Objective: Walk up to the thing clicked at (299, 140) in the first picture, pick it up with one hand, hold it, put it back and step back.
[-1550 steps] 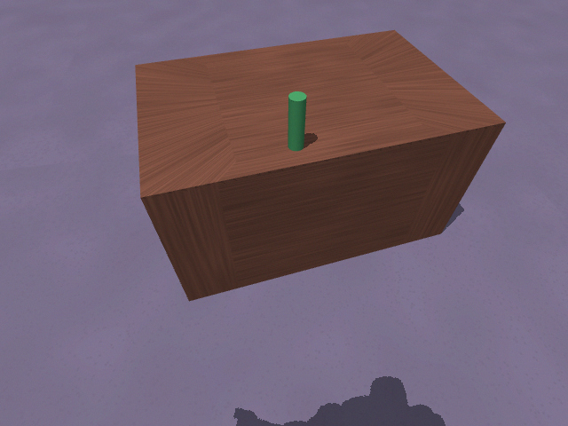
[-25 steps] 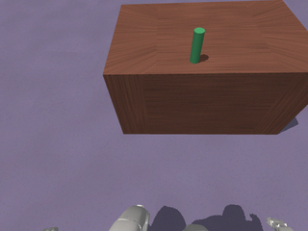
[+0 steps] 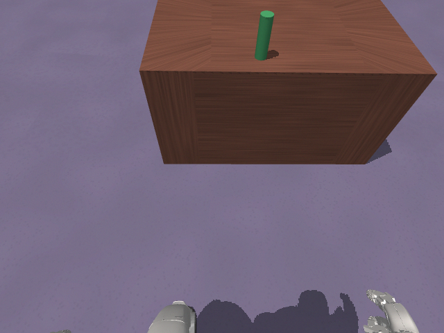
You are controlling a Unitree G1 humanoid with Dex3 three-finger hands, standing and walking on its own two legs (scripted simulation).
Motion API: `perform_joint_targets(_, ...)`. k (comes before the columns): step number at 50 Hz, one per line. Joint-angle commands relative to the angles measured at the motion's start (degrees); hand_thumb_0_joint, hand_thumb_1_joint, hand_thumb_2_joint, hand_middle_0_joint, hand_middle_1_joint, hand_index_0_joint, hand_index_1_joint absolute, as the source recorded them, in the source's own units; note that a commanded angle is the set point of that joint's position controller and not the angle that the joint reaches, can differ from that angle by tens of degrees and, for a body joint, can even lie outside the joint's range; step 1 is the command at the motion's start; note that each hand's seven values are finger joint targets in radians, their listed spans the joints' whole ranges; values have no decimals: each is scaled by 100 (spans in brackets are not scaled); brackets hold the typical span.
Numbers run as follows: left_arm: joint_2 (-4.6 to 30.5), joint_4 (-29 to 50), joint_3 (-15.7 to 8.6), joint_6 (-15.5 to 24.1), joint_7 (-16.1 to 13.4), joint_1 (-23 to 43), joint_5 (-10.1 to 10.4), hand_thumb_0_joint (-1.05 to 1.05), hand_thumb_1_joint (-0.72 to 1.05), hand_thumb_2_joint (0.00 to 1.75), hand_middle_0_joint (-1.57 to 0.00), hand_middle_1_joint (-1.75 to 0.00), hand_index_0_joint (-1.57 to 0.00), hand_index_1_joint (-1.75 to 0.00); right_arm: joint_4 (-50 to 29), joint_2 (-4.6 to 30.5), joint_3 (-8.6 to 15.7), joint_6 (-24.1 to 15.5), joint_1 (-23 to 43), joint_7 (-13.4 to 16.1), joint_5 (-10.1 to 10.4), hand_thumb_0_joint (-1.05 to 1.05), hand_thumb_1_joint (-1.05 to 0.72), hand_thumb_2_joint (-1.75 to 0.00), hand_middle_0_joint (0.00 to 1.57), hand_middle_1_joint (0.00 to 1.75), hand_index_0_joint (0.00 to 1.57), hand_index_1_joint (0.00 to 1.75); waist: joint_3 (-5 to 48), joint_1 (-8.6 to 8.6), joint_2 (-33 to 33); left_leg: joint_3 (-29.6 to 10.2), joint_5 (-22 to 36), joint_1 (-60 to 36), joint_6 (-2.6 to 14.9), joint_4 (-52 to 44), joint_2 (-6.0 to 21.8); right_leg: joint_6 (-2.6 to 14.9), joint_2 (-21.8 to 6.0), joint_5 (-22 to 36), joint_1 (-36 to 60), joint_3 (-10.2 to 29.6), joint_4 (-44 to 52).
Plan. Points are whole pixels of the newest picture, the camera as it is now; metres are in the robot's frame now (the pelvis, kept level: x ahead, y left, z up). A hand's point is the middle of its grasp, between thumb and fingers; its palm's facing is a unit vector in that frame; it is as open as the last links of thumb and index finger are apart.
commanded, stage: step back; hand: right
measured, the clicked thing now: (263, 36) +1.06 -0.10 -0.07
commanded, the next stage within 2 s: stand in 1.14 s
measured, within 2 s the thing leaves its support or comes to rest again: neither
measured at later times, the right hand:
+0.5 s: hand out of the picture +0.03 -0.26 -0.14, palm faces -0.08 +0.94 -0.34, open 7.4 cm
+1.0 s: hand (349, 328) +0.15 -0.23 -0.13, palm faces -0.13 +0.93 -0.34, open 7.4 cm
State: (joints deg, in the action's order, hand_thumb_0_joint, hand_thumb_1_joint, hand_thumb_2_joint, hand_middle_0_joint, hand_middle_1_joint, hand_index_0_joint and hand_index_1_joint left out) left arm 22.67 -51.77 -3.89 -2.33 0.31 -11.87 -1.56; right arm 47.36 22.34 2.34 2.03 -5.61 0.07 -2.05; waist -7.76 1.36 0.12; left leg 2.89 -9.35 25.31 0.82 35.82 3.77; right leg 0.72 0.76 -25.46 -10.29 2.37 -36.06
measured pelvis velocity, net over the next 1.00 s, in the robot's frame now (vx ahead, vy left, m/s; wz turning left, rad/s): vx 0.01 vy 0.00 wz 0.11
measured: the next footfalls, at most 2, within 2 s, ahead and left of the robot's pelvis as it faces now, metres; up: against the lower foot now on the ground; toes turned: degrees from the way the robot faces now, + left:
left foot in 0.28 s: +0.05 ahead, +0.13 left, +0.00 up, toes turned +8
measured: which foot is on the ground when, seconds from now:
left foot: down 0.00-0.02, up 0.04-0.26, down 0.28-1.00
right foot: down 0.00-1.00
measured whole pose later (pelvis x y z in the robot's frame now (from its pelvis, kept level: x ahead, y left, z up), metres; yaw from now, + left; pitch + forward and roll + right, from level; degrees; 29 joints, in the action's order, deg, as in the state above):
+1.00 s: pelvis +0.01 +0.00 +0.02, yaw +6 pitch -1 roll -1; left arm 21.3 -59.9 -1.5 0.7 -0.1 -6.9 -0.4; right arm 59.6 18.8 1.0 -0.8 -3.8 -0.1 -0.5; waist -5.0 1.2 0.5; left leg 0.9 -15.1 15.2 -0.2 31.6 1.5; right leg -0.9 -1.6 -19.2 -8.5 -2.7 -29.2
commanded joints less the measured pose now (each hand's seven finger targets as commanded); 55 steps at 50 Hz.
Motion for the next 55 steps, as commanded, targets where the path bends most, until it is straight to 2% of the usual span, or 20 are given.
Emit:
perform_joint_targets(1,1917,285,-590,236,-81,-279,-173,0,90,90,-20,-30,-20,-30,-398,831,281,-31,50,96,28,0,-90,-90,20,30,20,30,564,234,1169,-723,-2290,826,-103,1004,-709,1066,-2007,-1655,-519,2727,2311)
perform_joint_targets(2,2115,426,-595,242,-98,97,-184,0,90,90,-20,-30,-20,-30,-364,1179,405,-29,308,134,49,0,-90,-90,20,30,20,30,112,302,1106,-1276,-2251,339,-216,1903,-435,1562,-2559,-2115,-1782,3236,2547)
perform_joint_targets(4,1513,493,-411,343,-131,605,-99,0,90,90,-20,-30,-20,-30,-63,1139,377,-105,-12,93,124,0,-90,-90,20,30,20,30,-28,-126,299,-1243,-1425,417,-196,2302,-703,1123,-1598,201,-1206,1569,1786)
perform_joint_targets(6,1368,468,-405,402,-127,452,-125,0,90,90,-20,-30,-20,-30,31,1048,312,-176,-252,85,117,0,-90,-90,20,30,20,30,395,-84,706,-931,-1414,154,-179,2132,-658,958,-1346,1174,-674,1024,1475)
perform_joint_targets(10,1470,366,-423,395,-74,122,-142,0,90,90,-20,-30,-20,-30,71,991,307,-278,-58,-30,33,0,-90,-90,20,30,20,30,349,228,1046,-358,-1738,-125,-189,355,-432,933,-1399,289,-146,1033,1464)
perform_joint_targets(13,1265,349,-240,289,-34,145,-71,0,90,90,-20,-30,-20,-30,400,958,389,-401,-588,7,24,0,-90,-90,20,30,20,30,566,-86,617,-216,-936,-1757,-22,-1305,-647,672,-1196,725,-720,662,625)
perform_joint_targets(14,948,336,-159,269,-24,22,-62,0,90,90,-20,-30,-20,-30,493,1119,467,-458,-899,43,-26,0,-90,-90,20,30,20,30,860,-188,45,-1134,-1058,-2455,127,-1569,-83,490,-987,978,-1150,438,-166)
perform_joint_targets(15,716,342,-85,263,5,167,71,0,90,90,-20,-30,-20,-30,439,1573,524,-491,-786,48,-19,0,-90,-90,20,30,20,30,813,-170,-1040,-3238,-2280,-2240,772,-2113,1079,88,-166,-174,-1939,-274,-965)
perform_joint_targets(16,1276,270,-281,268,-58,428,19,0,90,90,-20,-30,-20,-30,418,1960,615,-485,-860,11,7,0,-90,-90,20,30,20,30,558,-334,-727,-3817,-2854,-1418,1408,-2309,1605,114,-287,-975,-1620,33,-1570)
perform_joint_targets(20,1135,97,-245,328,34,141,48,0,90,90,-20,-30,-20,-30,373,1482,458,-548,-494,29,-1,0,-90,-90,20,30,20,30,364,-79,-654,-2486,-2295,-1050,1024,-2102,990,124,-469,-313,-1363,49,-1113)
perform_joint_targets(25,931,-247,-285,431,-4,-276,-26,0,90,90,-20,-30,-20,-30,321,1163,344,-350,-108,-29,48,0,-90,-90,20,30,20,30,606,224,-602,-1344,-1930,53,454,-1235,372,152,43,736,685,-549,1023)
perform_joint_targets(26,1104,-281,-342,450,-37,-378,-77,0,90,90,-20,-30,-20,-30,276,912,265,-328,-152,-23,77,0,-90,-90,20,30,20,30,634,290,-69,-1085,-2015,538,207,-657,95,256,-313,420,1064,116,1336)
perform_joint_targets(27,1540,-243,-427,491,-76,-494,-126,0,90,90,-20,-30,-20,-30,194,639,207,-325,-39,-1,91,0,-90,-90,20,30,20,30,528,404,910,-822,-2178,1134,-31,549,-630,698,-1509,-1317,804,2135,2304)
perform_joint_targets(28,1847,-114,-466,503,-71,-14,-134,0,90,90,-20,-30,-20,-30,306,900,271,-308,-66,54,50,0,-90,-90,20,30,20,30,147,289,937,-874,-2237,689,-92,1326,-519,1219,-2418,-2064,-279,2914,2683)
perform_joint_targets(32,1323,-17,-309,621,-107,386,-42,0,90,90,-20,-30,-20,-30,621,903,236,-414,-522,33,107,0,-90,-90,20,30,20,30,428,12,608,-910,-1674,80,-89,1020,-252,981,-1740,1860,119,1170,1770)
perform_joint_targets(36,1308,-41,-242,545,-78,513,17,0,90,90,-20,-30,-20,-30,705,753,230,-449,-547,-2,79,0,-90,-90,20,30,20,30,747,-59,879,-65,-866,-946,-62,-383,-419,726,-1395,3689,73,283,951)
perform_joint_targets(39,1060,17,-79,447,-81,518,97,0,90,90,-20,-30,-20,-30,775,966,323,-472,-573,56,24,0,-90,-90,20,30,20,30,1062,-153,303,-695,1456,-2040,210,-891,102,216,-930,3130,-508,-24,283)
perform_joint_targets(41,992,-88,-73,358,-93,447,196,0,90,90,-20,-30,-20,-30,676,1409,347,-481,-186,64,114,0,-90,-90,20,30,20,30,1304,-31,-483,-1814,1040,-1438,939,-1154,1084,15,-351,916,-127,-306,-20)
perform_joint_targets(47,1178,-486,-60,481,-108,474,121,0,90,90,-20,-30,-20,-30,864,981,164,-411,377,58,152,0,-90,-90,20,30,20,30,1227,9,-390,-766,1568,-1399,165,-792,310,173,-776,2539,452,74,1028)
perform_joint_targets(55,1107,-619,-29,454,-138,813,92,0,90,90,-20,-30,-20,-30,1090,875,146,-368,615,45,155,0,-90,-90,20,30,20,30,1305,-61,-37,-635,1863,-1789,184,-1005,384,88,-795,2971,538,-57,1281)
